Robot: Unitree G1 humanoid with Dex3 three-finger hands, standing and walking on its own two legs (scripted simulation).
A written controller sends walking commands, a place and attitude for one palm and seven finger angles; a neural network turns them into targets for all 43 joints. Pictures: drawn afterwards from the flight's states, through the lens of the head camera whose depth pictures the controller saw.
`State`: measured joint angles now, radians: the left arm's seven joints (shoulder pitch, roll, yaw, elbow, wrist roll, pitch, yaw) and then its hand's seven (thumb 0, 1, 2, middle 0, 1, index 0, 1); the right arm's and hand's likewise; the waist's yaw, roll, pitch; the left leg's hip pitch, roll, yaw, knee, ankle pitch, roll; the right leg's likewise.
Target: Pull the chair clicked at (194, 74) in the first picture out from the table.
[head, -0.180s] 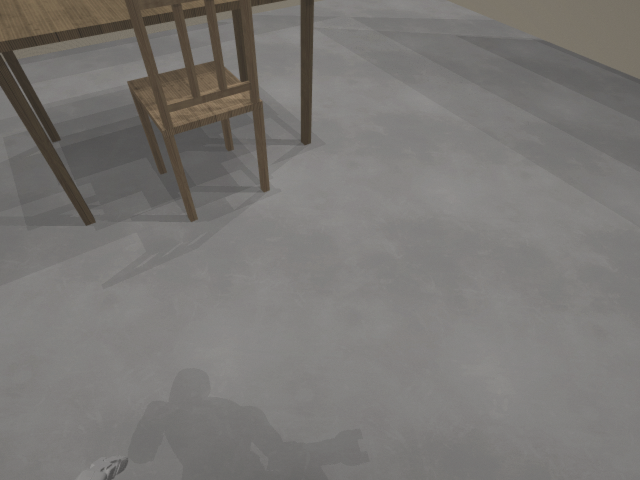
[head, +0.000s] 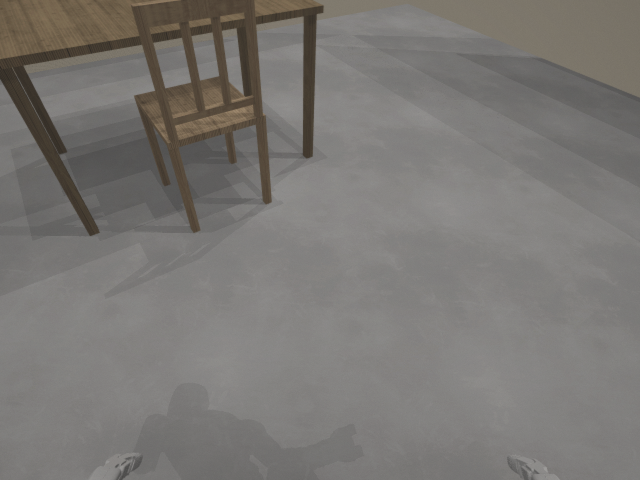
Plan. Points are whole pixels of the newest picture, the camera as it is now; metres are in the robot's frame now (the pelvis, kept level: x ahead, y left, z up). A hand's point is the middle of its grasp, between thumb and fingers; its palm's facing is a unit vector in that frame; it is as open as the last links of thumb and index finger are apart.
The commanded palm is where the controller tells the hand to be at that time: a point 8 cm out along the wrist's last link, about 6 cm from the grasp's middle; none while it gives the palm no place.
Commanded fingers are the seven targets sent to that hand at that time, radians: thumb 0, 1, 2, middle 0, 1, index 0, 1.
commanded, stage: stand and wait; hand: left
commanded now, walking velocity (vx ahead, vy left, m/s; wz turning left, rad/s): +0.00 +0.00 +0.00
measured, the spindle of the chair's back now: (193, 68) +1.30 +0.51 -0.08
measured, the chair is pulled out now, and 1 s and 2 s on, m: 0.00 0.00 0.00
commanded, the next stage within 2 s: look at it before walking up in 0.72 s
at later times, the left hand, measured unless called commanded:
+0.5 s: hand out of the picture +0.04 +0.23 -0.15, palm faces -0.02 -0.94 -0.33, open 7.4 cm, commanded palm none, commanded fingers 0.00 0.90 0.90 -0.20 -0.30 -0.20 -0.30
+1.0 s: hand out of the picture +0.04 +0.22 -0.15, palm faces -0.03 -0.95 -0.32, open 7.4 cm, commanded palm none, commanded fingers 0.00 0.90 0.90 -0.20 -0.30 -0.20 -0.30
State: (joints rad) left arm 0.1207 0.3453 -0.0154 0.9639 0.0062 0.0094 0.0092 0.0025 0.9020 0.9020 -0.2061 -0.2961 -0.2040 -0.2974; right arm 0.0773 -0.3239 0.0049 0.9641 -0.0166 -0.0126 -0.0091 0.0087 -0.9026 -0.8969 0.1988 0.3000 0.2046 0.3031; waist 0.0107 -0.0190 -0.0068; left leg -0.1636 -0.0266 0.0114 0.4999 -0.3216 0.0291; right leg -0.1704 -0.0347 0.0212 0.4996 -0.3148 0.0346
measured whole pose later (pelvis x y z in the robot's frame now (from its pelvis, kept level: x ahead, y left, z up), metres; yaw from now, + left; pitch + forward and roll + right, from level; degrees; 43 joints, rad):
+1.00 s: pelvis -0.03 -0.02 +0.01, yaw +0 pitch -2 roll +0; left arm 0.14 0.33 -0.01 1.08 0.01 0.00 0.00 0.00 0.90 0.90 -0.21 -0.30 -0.20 -0.30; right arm 0.13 -0.33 0.00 1.12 -0.01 -0.01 0.00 0.01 -0.90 -0.90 0.20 0.30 0.20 0.30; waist 0.00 -0.01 0.02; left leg -0.14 0.01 0.01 0.37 -0.20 -0.01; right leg -0.16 0.00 0.02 0.39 -0.21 0.00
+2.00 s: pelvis +0.10 +0.02 -0.02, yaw -4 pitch +1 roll -1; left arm 0.46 0.15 0.03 1.16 0.01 -0.02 0.01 0.00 0.90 0.90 -0.21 -0.30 -0.20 -0.30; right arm 0.29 -0.16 -0.02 1.09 -0.02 -0.08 -0.01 0.01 -0.91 -0.90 0.20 0.30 0.20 0.30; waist 0.02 -0.06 0.03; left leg -0.24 0.04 0.14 0.68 -0.44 0.04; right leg -0.21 -0.01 0.05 0.84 -0.48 -0.01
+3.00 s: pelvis +0.60 +0.04 +0.00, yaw -16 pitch -1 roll -1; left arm 0.32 0.19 0.08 1.10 0.02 -0.02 0.00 0.00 0.91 0.90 -0.20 -0.30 -0.20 -0.30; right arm 0.21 -0.14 -0.06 1.02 -0.02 -0.11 -0.03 -0.02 -0.97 -0.90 0.20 0.30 0.21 0.30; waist 0.02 -0.05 0.05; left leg -0.20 0.09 0.26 0.50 -0.28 0.03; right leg -0.49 -0.07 -0.04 1.23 -0.33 -0.02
